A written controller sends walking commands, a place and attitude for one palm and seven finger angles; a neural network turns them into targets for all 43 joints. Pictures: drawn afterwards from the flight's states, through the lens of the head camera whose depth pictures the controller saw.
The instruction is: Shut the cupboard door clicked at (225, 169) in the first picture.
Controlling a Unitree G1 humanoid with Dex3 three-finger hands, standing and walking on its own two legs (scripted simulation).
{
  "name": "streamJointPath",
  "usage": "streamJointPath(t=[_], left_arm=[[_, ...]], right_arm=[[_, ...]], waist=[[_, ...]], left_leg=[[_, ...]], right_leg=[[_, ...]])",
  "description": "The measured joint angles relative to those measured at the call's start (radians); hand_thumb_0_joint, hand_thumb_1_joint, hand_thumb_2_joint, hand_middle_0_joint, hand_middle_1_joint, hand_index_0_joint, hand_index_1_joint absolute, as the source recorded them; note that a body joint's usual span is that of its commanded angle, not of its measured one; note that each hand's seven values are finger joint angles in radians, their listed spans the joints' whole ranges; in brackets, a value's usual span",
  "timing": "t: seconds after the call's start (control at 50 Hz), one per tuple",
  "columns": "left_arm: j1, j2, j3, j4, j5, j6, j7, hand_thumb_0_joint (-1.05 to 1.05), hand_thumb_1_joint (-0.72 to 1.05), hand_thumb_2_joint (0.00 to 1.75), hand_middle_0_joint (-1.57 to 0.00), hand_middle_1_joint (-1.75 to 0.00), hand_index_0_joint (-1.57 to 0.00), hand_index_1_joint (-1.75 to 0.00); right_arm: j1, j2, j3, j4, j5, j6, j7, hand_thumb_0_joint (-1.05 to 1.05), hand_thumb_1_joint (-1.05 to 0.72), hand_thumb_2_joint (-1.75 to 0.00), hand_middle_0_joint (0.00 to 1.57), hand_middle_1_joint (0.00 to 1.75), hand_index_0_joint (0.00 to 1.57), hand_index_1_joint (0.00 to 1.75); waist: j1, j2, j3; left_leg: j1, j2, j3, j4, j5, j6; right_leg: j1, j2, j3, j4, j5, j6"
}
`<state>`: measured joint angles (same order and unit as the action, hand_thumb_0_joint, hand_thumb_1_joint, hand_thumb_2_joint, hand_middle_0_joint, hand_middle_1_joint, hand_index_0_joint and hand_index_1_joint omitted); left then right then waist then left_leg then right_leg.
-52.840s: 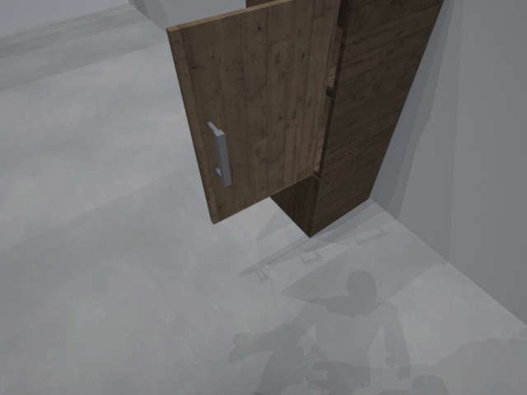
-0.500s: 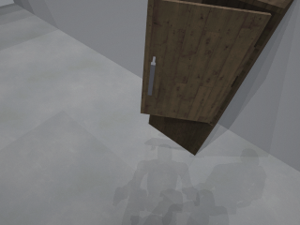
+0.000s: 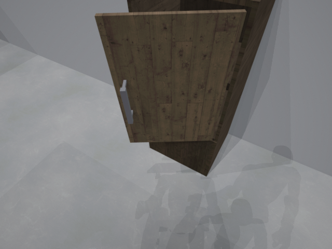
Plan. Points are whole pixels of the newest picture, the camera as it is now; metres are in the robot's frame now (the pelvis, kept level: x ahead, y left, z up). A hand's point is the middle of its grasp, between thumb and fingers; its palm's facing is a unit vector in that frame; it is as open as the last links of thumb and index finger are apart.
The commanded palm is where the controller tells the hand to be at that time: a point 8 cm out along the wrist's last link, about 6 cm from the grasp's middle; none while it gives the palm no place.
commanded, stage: take the last steps up to it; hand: left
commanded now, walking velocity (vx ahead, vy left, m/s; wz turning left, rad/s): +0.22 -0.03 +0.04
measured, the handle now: (127, 103) +0.60 +0.15 -0.04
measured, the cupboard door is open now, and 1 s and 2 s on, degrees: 32 32 32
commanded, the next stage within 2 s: come to a stop and stand still in 0.22 s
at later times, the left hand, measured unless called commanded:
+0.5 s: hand out of the picture +0.13 +0.14 -0.18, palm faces +0.07 -0.98 -0.16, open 7.4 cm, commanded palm none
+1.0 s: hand (96, 233) +0.20 +0.21 -0.17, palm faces +0.01 -0.96 -0.27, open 7.4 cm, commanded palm none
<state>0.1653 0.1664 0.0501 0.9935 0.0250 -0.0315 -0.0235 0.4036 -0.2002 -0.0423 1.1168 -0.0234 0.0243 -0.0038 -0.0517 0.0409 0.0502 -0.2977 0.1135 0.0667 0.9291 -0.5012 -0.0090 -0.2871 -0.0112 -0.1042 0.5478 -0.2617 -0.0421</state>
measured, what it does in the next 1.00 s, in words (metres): walks ahead: left foot, then right foot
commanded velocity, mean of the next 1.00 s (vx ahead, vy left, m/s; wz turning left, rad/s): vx -0.04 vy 0.03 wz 0.00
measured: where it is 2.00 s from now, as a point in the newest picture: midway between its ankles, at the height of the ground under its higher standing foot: outside the picture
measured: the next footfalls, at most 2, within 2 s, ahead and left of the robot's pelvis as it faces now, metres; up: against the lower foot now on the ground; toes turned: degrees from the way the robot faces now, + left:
left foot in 0.28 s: +0.17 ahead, +0.09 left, +0.00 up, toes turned +8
right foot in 0.50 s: +0.18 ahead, -0.11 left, +0.00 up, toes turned +0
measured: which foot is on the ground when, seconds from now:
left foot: up 0.00-0.26, down 0.28-0.64, up 0.66-0.86, down 0.88-1.00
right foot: down 0.00-0.30, up 0.32-0.48, down 0.50-1.00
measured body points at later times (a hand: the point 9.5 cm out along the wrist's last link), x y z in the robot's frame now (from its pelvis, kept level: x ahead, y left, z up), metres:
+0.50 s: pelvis +0.13 -0.03 +0.00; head +0.16 -0.02 +0.45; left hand +0.13 +0.19 -0.16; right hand +0.21 -0.25 -0.15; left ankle +0.14 +0.09 -0.73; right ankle +0.14 -0.15 -0.73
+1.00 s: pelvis +0.13 +0.01 +0.00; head +0.14 +0.01 +0.44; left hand +0.20 +0.26 -0.15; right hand +0.21 -0.24 -0.14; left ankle +0.13 +0.09 -0.73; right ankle +0.14 -0.13 -0.72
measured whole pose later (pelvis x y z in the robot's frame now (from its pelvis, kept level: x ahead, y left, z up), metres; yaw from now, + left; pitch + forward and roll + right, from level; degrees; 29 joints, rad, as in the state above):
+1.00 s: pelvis +0.13 +0.01 +0.00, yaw +0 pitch -2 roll +0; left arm 0.22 0.23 0.02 0.94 0.03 0.05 0.04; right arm 0.22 -0.21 -0.05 0.90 -0.03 0.02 -0.02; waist -0.01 -0.01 0.05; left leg -0.24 -0.02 0.09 0.59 -0.33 0.05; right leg -0.31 -0.04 0.00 0.70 -0.42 -0.01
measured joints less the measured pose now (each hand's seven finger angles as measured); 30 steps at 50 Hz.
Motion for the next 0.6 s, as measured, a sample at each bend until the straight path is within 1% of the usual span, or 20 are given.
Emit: streamJointPath(t=[0.04,0.08,0.12,0.16,0.24,0.28,0.3,0.32,0.34,0.38,0.4,0.42,0.44,0.46,0.48,0.5,0.54,0.6], left_arm=[[0.022,-0.011,0.004,0.010,-0.005,-0.004,0.016,0.00,0.91,0.90,-0.20,-0.30,-0.20,-0.30],[0.042,-0.003,0.009,0.023,-0.005,-0.009,0.029,0.00,0.94,0.90,-0.20,-0.30,-0.20,-0.30],[0.064,0.004,0.006,0.043,-0.001,-0.011,0.030,-0.01,0.94,0.90,-0.20,-0.30,-0.20,-0.30],[0.085,0.006,0.001,0.064,0.000,-0.012,0.028,0.00,0.94,0.90,-0.20,-0.30,-0.20,-0.30],[0.129,-0.001,-0.008,0.102,0.001,-0.014,0.025,0.00,0.93,0.90,-0.20,-0.30,-0.20,-0.30],[0.156,-0.008,-0.010,0.118,-0.002,-0.009,0.024,0.00,0.92,0.90,-0.20,-0.30,-0.20,-0.30],[0.168,-0.009,-0.011,0.125,-0.005,-0.005,0.024,0.00,0.92,0.90,-0.20,-0.30,-0.20,-0.30],[0.173,-0.008,-0.012,0.133,-0.008,0.001,0.024,0.00,0.92,0.90,-0.20,-0.30,-0.20,-0.30],[0.174,-0.009,-0.015,0.137,-0.008,0.009,0.025,0.01,0.91,0.90,-0.20,-0.30,-0.20,-0.30],[0.163,-0.013,-0.021,0.141,-0.005,0.023,0.027,0.01,0.91,0.90,-0.20,-0.30,-0.20,-0.30],[0.151,-0.017,-0.023,0.139,-0.006,0.028,0.028,0.01,0.91,0.90,-0.20,-0.30,-0.20,-0.30],[0.136,-0.022,-0.025,0.133,-0.008,0.032,0.030,0.01,0.91,0.90,-0.20,-0.30,-0.19,-0.30],[0.122,-0.026,-0.027,0.124,-0.009,0.034,0.032,0.01,0.91,0.90,-0.20,-0.30,-0.19,-0.30],[0.110,-0.029,-0.028,0.113,-0.009,0.032,0.033,0.01,0.91,0.90,-0.20,-0.30,-0.19,-0.30],[0.104,-0.024,-0.029,0.103,-0.004,0.030,0.039,0.01,0.91,0.90,-0.20,-0.30,-0.20,-0.30],[0.102,-0.015,-0.028,0.096,-0.002,0.027,0.041,0.02,0.92,0.90,-0.20,-0.30,-0.20,-0.30],[0.092,-0.006,-0.025,0.092,0.001,0.033,0.041,0.02,0.92,0.90,-0.20,-0.30,-0.20,-0.30],[0.073,0.002,-0.021,0.076,0.003,0.046,0.037,0.02,0.92,0.90,-0.20,-0.30,-0.20,-0.30]], right_arm=[[-0.030,0.001,-0.003,-0.010,-0.002,-0.003,0.001,0.01,-0.91,-0.90,0.20,0.29,0.20,0.30],[-0.061,0.006,-0.005,-0.030,-0.005,-0.010,0.002,0.01,-0.91,-0.90,0.20,0.29,0.20,0.30],[-0.094,0.011,-0.007,-0.054,-0.007,-0.017,0.003,0.01,-0.91,-0.90,0.20,0.29,0.20,0.30],[-0.127,0.017,-0.005,-0.074,-0.007,-0.024,0.005,0.01,-0.91,-0.90,0.20,0.29,0.20,0.30],[-0.186,0.034,0.004,-0.095,-0.005,-0.039,0.008,0.01,-0.92,-0.90,0.19,0.29,0.20,0.30],[-0.202,0.041,0.013,-0.101,-0.005,-0.054,0.007,0.01,-0.91,-0.90,0.19,0.29,0.20,0.30],[-0.208,0.047,0.017,-0.102,-0.006,-0.065,0.006,0.01,-0.91,-0.90,0.19,0.29,0.20,0.30],[-0.215,0.056,0.021,-0.102,-0.009,-0.072,0.002,0.01,-0.91,-0.90,0.20,0.29,0.20,0.30],[-0.220,0.064,0.026,-0.106,-0.011,-0.075,-0.001,0.01,-0.91,-0.90,0.20,0.29,0.20,0.30],[-0.220,0.074,0.037,-0.110,-0.009,-0.076,-0.015,0.00,-0.91,-0.90,0.20,0.29,0.20,0.30],[-0.221,0.074,0.034,-0.111,-0.004,-0.077,-0.029,0.00,-0.92,-0.90,0.20,0.29,0.20,0.30],[-0.224,0.069,0.034,-0.110,-0.002,-0.075,-0.039,0.00,-0.94,-0.90,0.20,0.29,0.20,0.30],[-0.229,0.061,0.036,-0.104,0.000,-0.069,-0.043,-0.01,-0.94,-0.90,0.20,0.29,0.20,0.30],[-0.233,0.054,0.037,-0.096,0.002,-0.061,-0.045,-0.01,-0.95,-0.90,0.20,0.29,0.20,0.30],[-0.236,0.051,0.037,-0.087,0.007,-0.051,-0.044,-0.01,-0.95,-0.90,0.20,0.29,0.20,0.30],[-0.238,0.052,0.035,-0.080,0.012,-0.039,-0.041,-0.01,-0.95,-0.90,0.20,0.29,0.20,0.30],[-0.237,0.046,0.026,-0.067,0.019,-0.017,-0.034,0.00,-0.94,-0.90,0.20,0.29,0.20,0.30],[-0.232,0.030,0.010,-0.066,0.019,0.007,-0.027,0.00,-0.93,-0.90,0.20,0.29,0.20,0.30]], waist=[[0.008,-0.010,-0.007],[0.014,-0.019,-0.016],[0.017,-0.025,-0.025],[0.023,-0.029,-0.030],[0.049,-0.040,-0.030],[0.059,-0.045,-0.032],[0.062,-0.055,-0.035],[0.064,-0.074,-0.033],[0.067,-0.087,-0.030],[0.066,-0.096,-0.020],[0.063,-0.093,-0.012],[0.062,-0.088,-0.001],[0.062,-0.081,0.009],[0.065,-0.075,0.018],[0.068,-0.078,0.023],[0.069,-0.086,0.025],[0.066,-0.075,0.017],[0.058,-0.051,0.006]], left_leg=[[-0.080,-0.011,0.002,0.088,0.048,0.001],[-0.134,-0.013,0.011,0.085,0.101,-0.004],[-0.162,-0.013,0.022,0.026,0.145,-0.010],[-0.166,-0.015,0.029,-0.062,0.172,-0.013],[-0.116,-0.032,0.036,-0.248,0.215,-0.012],[-0.057,-0.044,0.039,-0.359,0.293,-0.005],[-0.038,-0.052,0.042,-0.376,0.292,0.019],[-0.032,-0.063,0.051,-0.362,0.271,0.035],[-0.023,-0.070,0.061,-0.353,0.250,0.042],[0.005,-0.078,0.069,-0.370,0.234,0.044],[0.020,-0.081,0.067,-0.389,0.240,0.036],[0.035,-0.084,0.062,-0.408,0.248,0.033],[0.048,-0.086,0.057,-0.423,0.253,0.033],[0.058,-0.086,0.052,-0.430,0.255,0.030],[0.064,-0.088,0.052,-0.428,0.250,0.025],[0.068,-0.092,0.053,-0.418,0.240,0.018],[0.072,-0.082,0.044,-0.410,0.224,0.003],[0.062,-0.068,0.030,-0.405,0.219,-0.010]], right_leg=[[0.045,0.005,-0.009,-0.062,0.014,-0.005],[0.086,0.014,-0.020,-0.121,0.028,-0.012],[0.117,0.024,-0.028,-0.163,0.032,-0.017],[0.143,0.034,-0.035,-0.187,0.026,-0.020],[0.185,0.050,-0.036,-0.183,-0.016,-0.017],[0.192,0.053,-0.033,-0.134,-0.065,-0.009],[0.181,0.046,-0.028,-0.084,-0.101,-0.004],[0.157,0.029,-0.019,-0.011,-0.133,-0.002],[0.121,0.020,-0.002,0.085,-0.184,-0.001],[0.048,0.009,0.026,0.241,-0.238,0.009],[0.023,0.002,0.037,0.266,-0.244,0.017],[0.010,-0.006,0.046,0.250,-0.237,0.026],[0.008,-0.014,0.055,0.198,-0.206,0.033],[0.014,-0.021,0.066,0.124,-0.140,0.038],[0.023,-0.028,0.087,0.043,-0.027,0.039],[0.031,-0.035,0.101,0.008,0.045,0.038],[0.041,-0.026,0.093,0.012,-0.007,0.042],[0.041,-0.012,0.078,0.012,-0.054,0.034]])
